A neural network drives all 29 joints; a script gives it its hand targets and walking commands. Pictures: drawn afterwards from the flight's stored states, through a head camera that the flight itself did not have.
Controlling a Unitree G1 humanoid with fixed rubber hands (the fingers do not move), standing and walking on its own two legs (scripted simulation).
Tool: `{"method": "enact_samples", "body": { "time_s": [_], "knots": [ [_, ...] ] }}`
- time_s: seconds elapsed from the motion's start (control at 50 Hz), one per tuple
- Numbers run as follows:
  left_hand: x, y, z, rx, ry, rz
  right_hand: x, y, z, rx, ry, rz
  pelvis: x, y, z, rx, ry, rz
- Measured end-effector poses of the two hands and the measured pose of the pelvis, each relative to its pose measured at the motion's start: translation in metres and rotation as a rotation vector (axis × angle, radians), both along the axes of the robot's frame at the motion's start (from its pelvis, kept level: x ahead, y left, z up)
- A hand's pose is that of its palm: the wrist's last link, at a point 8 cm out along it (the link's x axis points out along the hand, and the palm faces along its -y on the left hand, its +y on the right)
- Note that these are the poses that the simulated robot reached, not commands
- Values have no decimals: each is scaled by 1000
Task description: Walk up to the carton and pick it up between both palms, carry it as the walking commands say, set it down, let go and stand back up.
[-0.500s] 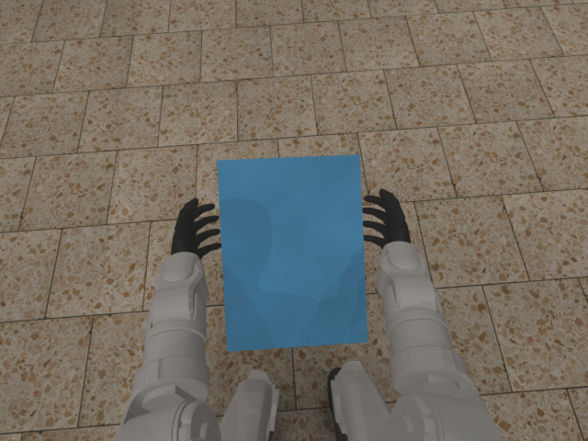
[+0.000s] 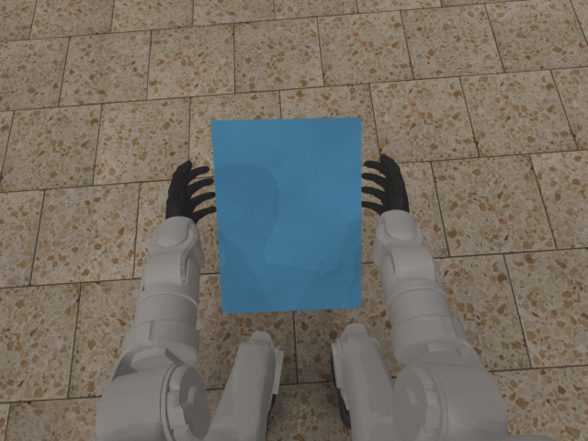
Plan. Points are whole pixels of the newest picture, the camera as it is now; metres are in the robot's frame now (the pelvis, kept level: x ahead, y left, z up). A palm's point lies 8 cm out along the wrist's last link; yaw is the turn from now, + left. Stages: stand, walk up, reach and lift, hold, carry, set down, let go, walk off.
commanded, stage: set down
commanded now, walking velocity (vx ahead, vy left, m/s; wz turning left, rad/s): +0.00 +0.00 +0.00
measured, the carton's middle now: (287, 210) +0.46 +0.04 -0.18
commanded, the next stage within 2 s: none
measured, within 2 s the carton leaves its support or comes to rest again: neither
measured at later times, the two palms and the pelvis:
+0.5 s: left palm (200, 222) +0.43 +0.18 -0.16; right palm (376, 215) +0.44 -0.11 -0.16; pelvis -0.02 +0.00 -0.08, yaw +1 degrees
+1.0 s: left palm (211, 223) +0.46 +0.19 -0.25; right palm (364, 218) +0.47 -0.11 -0.25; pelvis -0.04 +0.01 -0.14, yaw +1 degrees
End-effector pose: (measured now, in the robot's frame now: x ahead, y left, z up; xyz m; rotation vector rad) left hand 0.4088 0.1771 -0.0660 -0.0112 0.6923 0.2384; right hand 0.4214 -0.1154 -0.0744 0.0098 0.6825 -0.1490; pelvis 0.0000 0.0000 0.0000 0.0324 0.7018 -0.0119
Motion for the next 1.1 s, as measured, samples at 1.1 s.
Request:
{"method": "enact_samples", "body": {
  "time_s": [1.1],
  "knots": [
    [52,11,-198,24,29,-49,51,10,-191,-24,17,-16,-39,9,-155,-7,93,33]
  ]
}}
